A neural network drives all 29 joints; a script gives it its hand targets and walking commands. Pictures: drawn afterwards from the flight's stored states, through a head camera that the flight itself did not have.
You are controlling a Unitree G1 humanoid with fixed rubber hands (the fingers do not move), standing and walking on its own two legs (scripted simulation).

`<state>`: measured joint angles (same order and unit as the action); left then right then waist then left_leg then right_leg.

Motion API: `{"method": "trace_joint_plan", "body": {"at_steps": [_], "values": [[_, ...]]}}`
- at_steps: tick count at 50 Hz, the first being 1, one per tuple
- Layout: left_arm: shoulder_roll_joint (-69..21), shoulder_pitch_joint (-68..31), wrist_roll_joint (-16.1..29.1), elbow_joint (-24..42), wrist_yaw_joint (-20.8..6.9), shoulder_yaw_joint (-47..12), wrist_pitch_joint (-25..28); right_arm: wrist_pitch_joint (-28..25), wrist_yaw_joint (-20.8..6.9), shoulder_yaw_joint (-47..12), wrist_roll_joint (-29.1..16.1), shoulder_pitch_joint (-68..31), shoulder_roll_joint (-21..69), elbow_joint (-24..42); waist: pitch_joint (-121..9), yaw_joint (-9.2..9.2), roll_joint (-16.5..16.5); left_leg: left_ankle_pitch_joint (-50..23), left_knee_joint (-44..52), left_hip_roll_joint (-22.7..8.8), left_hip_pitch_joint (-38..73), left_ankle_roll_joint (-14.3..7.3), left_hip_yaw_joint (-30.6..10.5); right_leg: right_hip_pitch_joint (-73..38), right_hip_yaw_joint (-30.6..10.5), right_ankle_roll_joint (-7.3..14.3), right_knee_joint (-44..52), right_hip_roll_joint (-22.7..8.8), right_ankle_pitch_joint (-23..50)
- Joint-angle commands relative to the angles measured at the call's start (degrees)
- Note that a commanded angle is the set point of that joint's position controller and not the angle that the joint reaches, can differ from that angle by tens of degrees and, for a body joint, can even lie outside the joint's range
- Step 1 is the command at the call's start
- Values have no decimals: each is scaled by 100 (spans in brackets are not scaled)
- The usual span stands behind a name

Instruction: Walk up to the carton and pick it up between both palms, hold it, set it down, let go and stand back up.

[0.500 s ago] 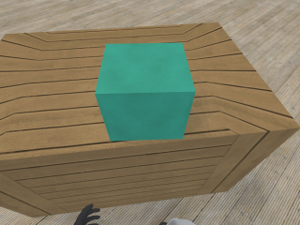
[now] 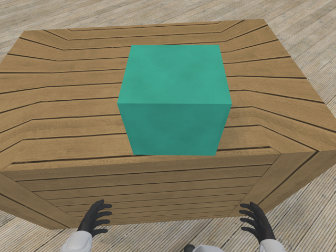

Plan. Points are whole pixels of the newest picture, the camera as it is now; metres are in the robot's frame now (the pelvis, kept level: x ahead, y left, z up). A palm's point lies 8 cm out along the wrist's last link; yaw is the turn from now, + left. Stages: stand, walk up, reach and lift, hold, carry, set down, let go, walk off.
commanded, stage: reach and lift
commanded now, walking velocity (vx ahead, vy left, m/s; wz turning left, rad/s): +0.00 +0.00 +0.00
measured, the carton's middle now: (174, 102) +0.47 -0.01 +0.07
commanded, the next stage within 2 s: none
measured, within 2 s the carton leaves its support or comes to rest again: neither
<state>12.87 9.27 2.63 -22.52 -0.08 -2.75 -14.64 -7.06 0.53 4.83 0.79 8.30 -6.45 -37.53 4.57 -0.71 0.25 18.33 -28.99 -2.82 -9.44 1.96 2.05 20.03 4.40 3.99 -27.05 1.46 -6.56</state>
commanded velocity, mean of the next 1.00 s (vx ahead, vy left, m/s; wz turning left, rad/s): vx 0.00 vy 0.00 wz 0.00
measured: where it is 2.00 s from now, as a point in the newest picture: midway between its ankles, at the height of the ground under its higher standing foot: outside the picture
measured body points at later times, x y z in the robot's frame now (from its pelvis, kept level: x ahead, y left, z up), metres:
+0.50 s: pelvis +0.04 +0.02 +0.01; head +0.03 +0.04 +0.46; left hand +0.20 +0.23 -0.04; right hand +0.18 -0.22 -0.04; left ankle -0.04 +0.15 -0.73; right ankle +0.09 -0.07 -0.73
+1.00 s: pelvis +0.03 +0.04 +0.01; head +0.04 +0.04 +0.46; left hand +0.25 +0.22 +0.02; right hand +0.22 -0.23 +0.02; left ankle -0.04 +0.15 -0.73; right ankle +0.09 -0.07 -0.73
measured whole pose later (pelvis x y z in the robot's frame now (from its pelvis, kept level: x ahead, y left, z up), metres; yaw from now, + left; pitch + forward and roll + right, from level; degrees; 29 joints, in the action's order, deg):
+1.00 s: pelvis +0.03 +0.04 +0.01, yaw -1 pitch -3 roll -1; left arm 10.6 16.2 10.9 1.8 8.0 -8.1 -7.3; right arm -1.0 -6.2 5.9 -15.8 19.4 -20.8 -6.3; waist 4.0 0.5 1.4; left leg 16.4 -18.0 -1.5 1.2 -0.3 4.1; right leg 8.7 2.2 0.7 -13.7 1.1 -2.3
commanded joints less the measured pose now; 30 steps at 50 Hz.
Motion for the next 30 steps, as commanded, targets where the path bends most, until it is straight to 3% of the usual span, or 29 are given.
{"method": "trace_joint_plan", "body": {"at_steps": [1, 4, 7, 14, 20, 30], "values": [[698, 322, 10, 821, 10, 251, 144, -145, 89, 208, 197, 611, -382, 748, -733, -28, -422, -95, 1423, -3, -1707, -456, 106, -3215, -1065, -336, 938, -367, -426], [684, -1, 100, 1285, 136, 201, 339, -103, -30, 424, 270, 457, -450, 1400, -654, -52, -228, 381, 1570, -47, -2314, -460, 160, -3538, -990, -361, 761, -303, -593], [725, 45, 243, 1647, 285, 41, 674, -103, -158, 580, 194, 615, -646, 1859, -673, -69, -43, 492, 1579, -43, -2655, -449, 181, -3749, -960, -379, 494, -257, -266], [597, 708, 342, 1901, 414, -103, 813, -4, -391, 265, -267, 1176, -794, 2268, -627, 148, 154, -268, 1523, 4, -2383, -330, 153, -3685, -888, -355, 422, -219, 416], [572, 1010, 347, 2266, 449, -7, 715, 51, -470, 173, -604, 1363, -1088, 2758, -622, 280, 4, -865, 1572, 58, -1964, -240, 131, -3661, -847, -340, 544, -156, 881], [373, 1013, 571, 3196, 548, -232, 819, 153, -459, 414, -1071, 1570, -1740, 3483, -556, 67, 140, -1497, 1620, 24, -1425, 59, -15, -3492, -752, -186, 777, 13, 1213]]}}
